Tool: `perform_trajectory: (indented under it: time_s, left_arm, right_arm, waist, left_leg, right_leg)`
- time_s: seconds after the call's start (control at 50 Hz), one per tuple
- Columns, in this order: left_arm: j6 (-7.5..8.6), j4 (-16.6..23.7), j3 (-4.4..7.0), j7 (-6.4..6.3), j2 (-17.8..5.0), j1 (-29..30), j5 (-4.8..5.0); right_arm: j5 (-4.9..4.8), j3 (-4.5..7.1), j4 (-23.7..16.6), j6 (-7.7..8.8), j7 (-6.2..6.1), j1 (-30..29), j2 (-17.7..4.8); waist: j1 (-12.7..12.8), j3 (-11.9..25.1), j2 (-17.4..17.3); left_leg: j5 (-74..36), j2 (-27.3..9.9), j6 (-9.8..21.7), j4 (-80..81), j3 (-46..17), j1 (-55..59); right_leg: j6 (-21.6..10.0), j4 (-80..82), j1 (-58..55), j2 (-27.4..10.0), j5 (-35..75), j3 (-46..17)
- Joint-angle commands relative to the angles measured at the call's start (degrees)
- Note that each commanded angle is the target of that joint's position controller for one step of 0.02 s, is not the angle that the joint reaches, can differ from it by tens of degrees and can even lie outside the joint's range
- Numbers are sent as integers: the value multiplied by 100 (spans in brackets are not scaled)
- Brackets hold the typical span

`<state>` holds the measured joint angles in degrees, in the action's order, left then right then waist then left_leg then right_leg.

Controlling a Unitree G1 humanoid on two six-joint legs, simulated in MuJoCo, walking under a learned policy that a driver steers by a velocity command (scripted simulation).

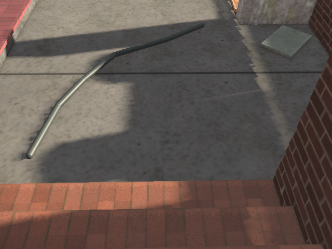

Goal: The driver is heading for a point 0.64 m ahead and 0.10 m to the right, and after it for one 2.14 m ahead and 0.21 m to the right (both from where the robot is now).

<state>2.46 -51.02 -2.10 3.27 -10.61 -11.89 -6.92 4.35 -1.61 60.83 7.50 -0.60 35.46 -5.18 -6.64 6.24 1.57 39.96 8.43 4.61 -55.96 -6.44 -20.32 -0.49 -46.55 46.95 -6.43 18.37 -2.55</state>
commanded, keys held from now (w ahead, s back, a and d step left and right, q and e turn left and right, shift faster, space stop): w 1.00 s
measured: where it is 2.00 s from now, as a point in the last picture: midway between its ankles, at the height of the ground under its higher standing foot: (165, 202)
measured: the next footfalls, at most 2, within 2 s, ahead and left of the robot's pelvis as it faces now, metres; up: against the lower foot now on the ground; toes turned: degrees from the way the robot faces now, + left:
right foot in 0.14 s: +0.20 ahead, -0.15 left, -0.17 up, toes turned -3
left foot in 0.76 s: +0.53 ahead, +0.02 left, -0.34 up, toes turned +4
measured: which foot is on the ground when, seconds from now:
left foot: down 0.00-0.12, up 0.14-0.74, down 0.76-1.00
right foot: up 0.00-0.12, down 0.14-0.76, up 0.78-1.00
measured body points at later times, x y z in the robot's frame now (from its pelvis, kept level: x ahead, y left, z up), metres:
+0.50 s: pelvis +0.23 -0.10 -0.14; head +0.24 -0.10 +0.31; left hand +0.10 +0.08 -0.28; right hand +0.38 -0.30 -0.27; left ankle +0.47 +0.09 -0.76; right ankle +0.16 -0.15 -0.84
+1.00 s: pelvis +0.54 -0.07 -0.29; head +0.54 -0.08 +0.16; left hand +0.65 +0.17 -0.42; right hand +0.45 -0.29 -0.44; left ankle +0.49 +0.01 -1.01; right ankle +0.69 -0.22 -0.94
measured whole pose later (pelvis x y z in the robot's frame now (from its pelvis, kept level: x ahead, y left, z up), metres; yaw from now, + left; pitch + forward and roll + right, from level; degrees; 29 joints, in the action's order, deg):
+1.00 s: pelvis +0.54 -0.07 -0.29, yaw +1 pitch +2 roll +4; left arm 4.8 -52.7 -0.5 5.3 -13.5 -11.4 -6.5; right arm 5.2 -0.5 61.8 6.0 2.1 29.8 -10.4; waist -3.3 2.6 2.7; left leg 23.4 6.0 5.2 -36.3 5.0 -15.0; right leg -4.6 -60.2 47.2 -7.2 8.3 -4.0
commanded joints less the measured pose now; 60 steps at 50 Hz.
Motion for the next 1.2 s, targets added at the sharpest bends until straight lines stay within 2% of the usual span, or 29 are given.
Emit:
perform_trajectory:
  time_s: [0.02, 0.1, 0.14, 0.16, 0.18, 0.22, 0.26, 0.3, 0.32, 0.36, 0.4, 0.44, 0.48, 0.56, 0.68, 0.72, 0.76, 0.78, 0.8, 0.84, 0.86, 0.88, 0.9, 0.92, 0.96, 1.0, 1.04, 1.1, 1.2]
  left_arm:
    - [44, 572, 28, 169, -205, 634, 62]
    - [27, 377, 161, 56, -721, -130, 244]
    - [263, -634, 598, 48, -1523, -2505, 327]
    - [295, -807, 689, 159, -1676, -3533, 79]
    - [259, -576, 635, 303, -1925, -3140, 125]
    - [135, -585, 552, 377, -1357, -2308, 270]
    - [220, -616, 179, 250, -209, -1701, 39]
    - [551, -584, 72, -26, 114, -955, 32]
    - [719, -396, 66, -103, 140, -621, 141]
    - [841, -831, 77, -190, -349, -1395, 145]
    - [814, -915, 149, -244, -809, -1753, 65]
    - [749, -1440, 66, -445, -395, -2964, 125]
    - [647, -1584, -49, -527, 29, -3435, 123]
    - [521, -1076, -110, -224, -127, -2434, 137]
    - [416, -1302, 28, -421, -346, -3193, 321]
    - [345, -1178, 134, -280, -544, -2736, 376]
    - [204, -1217, 101, 124, -496, -2307, 127]
    - [138, -1224, 176, 395, -291, -2430, 180]
    - [223, -791, 204, 549, -272, -2638, 310]
    - [359, 175, 207, 370, -653, -1006, 471]
    - [330, 33, 192, 187, -581, -1142, 365]
    - [283, -191, 142, 77, -272, -1201, 167]
    - [237, -191, 116, 53, -157, -1020, 35]
    - [209, -362, 147, 147, -207, -1010, -15]
    - [188, -403, 29, 310, 52, -1251, 47]
    - [249, -122, 38, 217, -207, -377, -6]
    - [273, -19, 23, 94, -304, 88, 29]
    - [81, 423, 45, 92, -557, 625, 11]
    - [156, 197, 102, 34, -740, 878, 230]
  right_arm:
    - [154, 110, -507, -125, 274, -623, -1090]
    - [-126, 169, -636, -115, 215, -763, -1522]
    - [131, 147, -237, -212, 611, -245, -1322]
    - [-22, 130, 215, -131, 793, 971, -671]
    - [-115, 187, -125, -137, 844, 1201, -613]
    - [-183, 257, -990, -279, 561, -688, -1229]
    - [-189, 50, -891, -296, 329, -425, -758]
    - [7, -146, -1033, -384, 394, -618, -336]
    - [-17, -67, -1086, -323, 483, -1024, -622]
    - [58, 34, -1162, -368, 651, -1716, -883]
    - [167, 64, -1113, -358, 758, -1582, -1056]
    - [138, -9, -1361, -284, 571, -2448, -1030]
    - [54, -60, -1278, -276, 474, -2802, -1017]
    - [188, -32, -1410, -295, 699, -3362, -1114]
    - [83, 64, -1758, -411, 605, -4351, -1150]
    - [102, 101, -1368, -402, 543, -3496, -1086]
    - [115, 448, -36, -273, 434, 227, -1592]
    - [202, 527, 451, -341, 411, 2131, -1632]
    - [44, 698, 152, -389, 505, 1491, -2309]
    - [34, 663, -176, -433, 531, -33, -1949]
    - [99, 351, -340, -391, 544, -996, -1004]
    - [126, 161, -632, -313, 489, -1865, -598]
    - [88, 112, -713, -202, 365, -2058, -384]
    - [-55, 54, -721, -142, 313, -1910, -382]
    - [112, 149, -325, -32, 309, -1101, -986]
    - [86, 80, -86, 123, 126, -311, -814]
    - [97, -77, -53, 95, 148, -306, -599]
    - [177, -90, -236, 15, 279, -649, -770]
    - [59, 75, 139, -313, 109, 250, -1161]
  waist:
    - [490, -1045, -715]
    - [755, -1480, -270]
    - [1307, -630, 216]
    - [1179, 610, 1182]
    - [631, 1059, 1184]
    - [1137, -338, 475]
    - [364, -1045, -345]
    - [21, -1460, -117]
    - [275, -1290, -391]
    - [556, -910, 399]
    - [433, -684, -99]
    - [1090, -761, -205]
    - [1242, -952, -310]
    - [858, -1172, 97]
    - [1439, -1383, 345]
    - [1160, -1175, 56]
    - [-291, -660, -678]
    - [-938, 650, -2116]
    - [-220, 1600, -1388]
    - [-201, 350, -123]
    - [463, -514, 461]
    - [1003, -1143, 493]
    - [1134, -1521, -313]
    - [919, -1408, -309]
    - [983, -894, -503]
    - [385, -875, -275]
    - [411, -854, -141]
    - [559, -1146, -351]
    - [40, -1429, -126]
  left_leg:
    - [-181, -774, 1012, 1556, -1266, -3864]
    - [-1124, -1205, 911, 208, -2183, -1397]
    - [-2560, -555, 265, -2806, -1236, -920]
    - [73, 250, 13, -5724, -569, -2841]
    - [153, 309, -33, -6815, -246, -4310]
    - [-987, -241, -55, -7062, -169, -6262]
    - [-3185, -1223, 297, -5363, -716, -5128]
    - [-4437, -1603, 407, -3667, -513, -4619]
    - [-5283, -1494, 334, -1975, -89, -3478]
    - [-5588, -1488, 55, -1654, 325, -2766]
    - [-5507, -1383, -114, -1851, 191, -3321]
    - [-6119, -1472, -242, -184, -599, -5759]
    - [-7170, -1475, -250, 1136, -347, -5729]
    - [-7281, -1233, -35, 645, 547, -2382]
    - [-5011, -1154, -157, 3012, 763, -2344]
    - [-4774, -1126, -72, 3789, 867, -931]
    - [-6634, -1249, 262, 4259, 1066, 3184]
    - [-8745, -2182, 1362, 2653, 194, 6231]
    - [-10479, -2908, 1955, 1592, -868, 7183]
    - [-6419, -3499, 2070, 2735, -1510, 5504]
    - [-4893, -3076, 1515, 3134, -966, 3365]
    - [-4603, -2450, 1380, 3529, -235, 786]
    - [-4621, -2020, 1310, 3753, -128, -746]
    - [-4337, -1812, 1348, 3814, 307, -1454]
    - [-3978, -1688, 1415, 3062, -40, -1905]
    - [-3762, -1985, 1344, 2460, -611, 217]
    - [-2625, -1538, 1016, 2013, -209, -1086]
    - [-1920, -1467, 854, 1768, -223, -2095]
    - [-2722, -1756, 643, 226, -823, 510]
  right_leg:
    - [-101, -190, -3108, 163, 933, 793]
    - [-56, 2085, -2997, 89, -1389, 371]
    - [-521, 2927, -5121, -97, -704, 370]
    - [-1444, 186, -7400, -606, 1738, 38]
    - [-1874, 432, -7784, -1193, 3169, -1387]
    - [-1984, 2231, -6456, -1721, -3080, -2906]
    - [-1536, 2641, -3827, -1589, -3619, -2372]
    - [-1160, 2797, -2135, -696, -3773, -1494]
    - [-1192, 2940, -1160, -345, -3389, -699]
    - [-1196, 2703, -927, -71, -2979, -507]
    - [-1140, 1848, -1841, -247, -1579, -708]
    - [-1100, 1286, -4714, -591, -1684, -1347]
    - [-1071, 949, -4800, -474, -1976, -1332]
    - [-1040, 1176, -1551, -48, -2756, -883]
    - [-892, 36, -4158, -139, -1600, -1216]
    - [-920, -852, -4137, -10, -594, -1064]
    - [-621, -3489, -1943, 513, -1163, -475]
    - [-154, -6779, 261, 1467, -5875, -140]
    - [-149, -7397, 1257, 1318, -6605, -218]
    - [-125, -6652, 3092, 707, -5857, -174]
    - [-422, -5217, 2288, 173, -4538, -500]
    - [-625, -3368, 699, -178, -3456, -490]
    - [-707, -2512, -248, -321, -2540, -360]
    - [-691, -1282, -983, -249, -1419, -98]
    - [-473, -2054, -1638, 37, -558, 108]
    - [-236, -434, 393, -290, 398, -477]
    - [-244, 667, -1233, -126, 1635, -177]
    - [-226, 501, -2519, 87, 885, 181]
    - [-246, 3265, -2579, 37, -54, 202]
Over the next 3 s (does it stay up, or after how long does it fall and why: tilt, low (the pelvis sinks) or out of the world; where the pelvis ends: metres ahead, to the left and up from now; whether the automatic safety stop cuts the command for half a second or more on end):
stays up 1.17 -0.11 -0.63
